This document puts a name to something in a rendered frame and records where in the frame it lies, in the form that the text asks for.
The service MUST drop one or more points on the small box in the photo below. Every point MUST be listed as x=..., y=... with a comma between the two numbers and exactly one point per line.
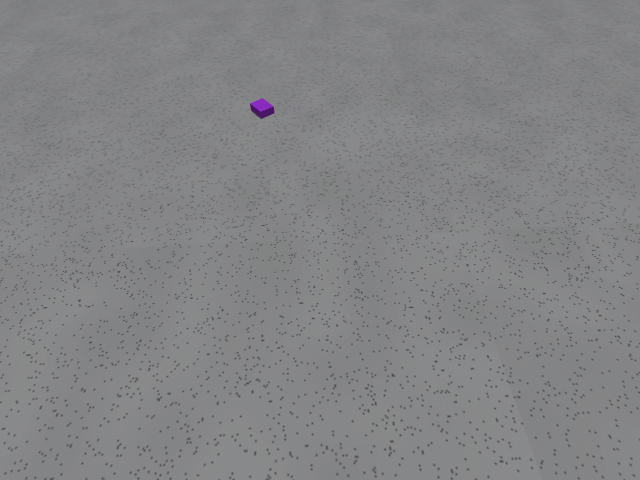
x=262, y=108

